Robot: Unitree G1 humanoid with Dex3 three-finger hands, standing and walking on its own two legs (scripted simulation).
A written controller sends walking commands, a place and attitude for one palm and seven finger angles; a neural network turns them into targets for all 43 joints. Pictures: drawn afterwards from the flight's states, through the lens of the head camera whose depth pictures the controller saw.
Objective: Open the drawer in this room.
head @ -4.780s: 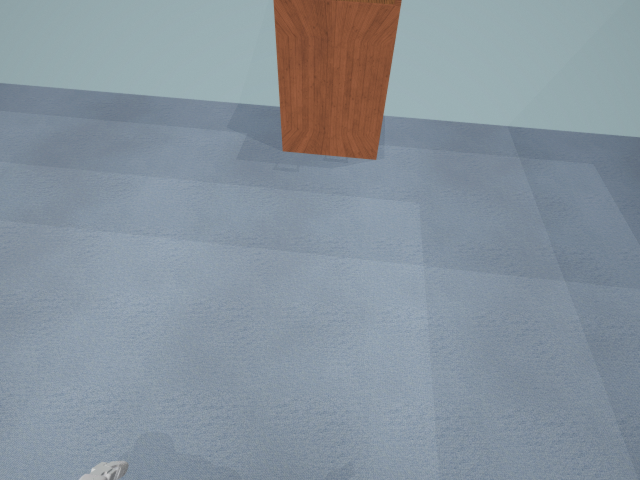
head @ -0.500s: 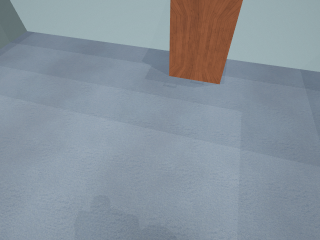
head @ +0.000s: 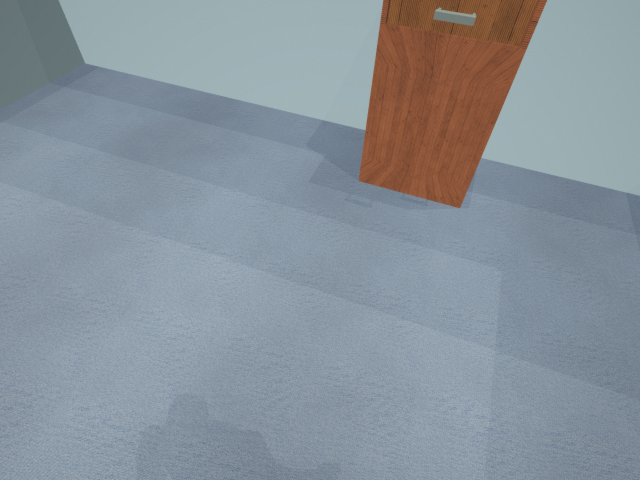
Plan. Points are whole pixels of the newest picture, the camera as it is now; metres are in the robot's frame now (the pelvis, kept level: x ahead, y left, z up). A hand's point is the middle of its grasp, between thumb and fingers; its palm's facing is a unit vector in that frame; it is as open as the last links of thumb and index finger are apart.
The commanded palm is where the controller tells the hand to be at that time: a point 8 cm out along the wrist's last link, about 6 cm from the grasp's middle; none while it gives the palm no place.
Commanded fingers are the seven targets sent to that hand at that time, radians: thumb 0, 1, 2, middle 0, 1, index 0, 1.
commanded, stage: turn or walk to find it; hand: left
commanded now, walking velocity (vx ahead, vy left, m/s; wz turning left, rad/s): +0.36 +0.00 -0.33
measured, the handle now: (455, 15) +1.47 -0.32 +0.03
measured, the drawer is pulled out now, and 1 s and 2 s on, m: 0.00 0.00 0.00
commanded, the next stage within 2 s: stand and wait in 0.68 s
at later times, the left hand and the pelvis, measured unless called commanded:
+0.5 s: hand out of the picture +0.00 +0.13 -0.18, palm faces -0.04 -0.99 -0.15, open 7.4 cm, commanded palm none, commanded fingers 0.00 0.90 0.90 -0.20 -0.30 -0.20 -0.30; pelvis +0.10 -0.03 -0.01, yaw -7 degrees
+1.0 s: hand (272, 327) +0.40 +0.12 -0.16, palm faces -0.18 -0.96 -0.22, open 7.4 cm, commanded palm none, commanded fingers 0.00 0.90 0.90 -0.20 -0.30 -0.20 -0.30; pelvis +0.26 -0.03 -0.01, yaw -11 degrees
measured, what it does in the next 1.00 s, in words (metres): walks ahead: left foot, then right foot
